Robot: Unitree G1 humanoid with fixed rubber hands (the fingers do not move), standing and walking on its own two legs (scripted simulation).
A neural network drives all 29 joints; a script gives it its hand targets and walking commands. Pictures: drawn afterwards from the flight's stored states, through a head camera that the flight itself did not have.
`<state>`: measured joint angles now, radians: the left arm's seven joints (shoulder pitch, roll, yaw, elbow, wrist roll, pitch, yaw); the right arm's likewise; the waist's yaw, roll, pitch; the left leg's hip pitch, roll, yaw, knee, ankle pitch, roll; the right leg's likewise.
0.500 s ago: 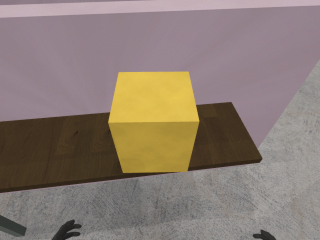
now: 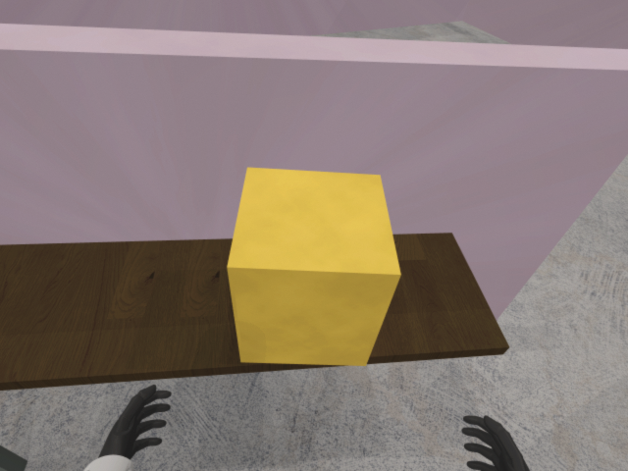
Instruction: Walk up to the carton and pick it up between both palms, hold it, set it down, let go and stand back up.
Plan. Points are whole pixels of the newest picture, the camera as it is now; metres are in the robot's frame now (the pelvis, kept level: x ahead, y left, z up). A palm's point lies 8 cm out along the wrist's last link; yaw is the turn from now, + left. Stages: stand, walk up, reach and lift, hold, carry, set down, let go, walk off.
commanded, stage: reach and lift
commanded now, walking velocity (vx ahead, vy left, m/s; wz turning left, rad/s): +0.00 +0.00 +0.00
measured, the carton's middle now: (309, 270) +0.42 +0.01 -0.01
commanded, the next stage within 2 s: none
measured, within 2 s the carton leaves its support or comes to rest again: neither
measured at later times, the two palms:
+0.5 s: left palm (130, 429) +0.19 +0.22 -0.03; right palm (495, 443) +0.18 -0.22 -0.02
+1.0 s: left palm (144, 372) +0.24 +0.21 +0.01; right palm (483, 375) +0.25 -0.21 +0.01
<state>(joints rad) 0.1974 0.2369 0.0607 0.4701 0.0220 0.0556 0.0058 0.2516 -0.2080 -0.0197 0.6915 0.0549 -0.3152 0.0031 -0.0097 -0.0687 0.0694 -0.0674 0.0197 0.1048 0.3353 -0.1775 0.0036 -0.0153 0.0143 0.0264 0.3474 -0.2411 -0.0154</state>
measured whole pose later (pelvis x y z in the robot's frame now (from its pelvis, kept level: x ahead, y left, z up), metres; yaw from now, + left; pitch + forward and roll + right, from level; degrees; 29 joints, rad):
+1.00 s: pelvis +0.01 -0.01 +0.00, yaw +2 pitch -3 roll +0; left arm 0.09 0.26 -0.03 0.39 -0.20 -0.18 -0.02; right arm 0.12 -0.18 0.04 0.38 0.23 -0.24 -0.07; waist 0.00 -0.03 0.02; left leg -0.10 0.03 0.07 0.34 -0.19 -0.01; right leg -0.03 0.02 0.00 0.33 -0.25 -0.03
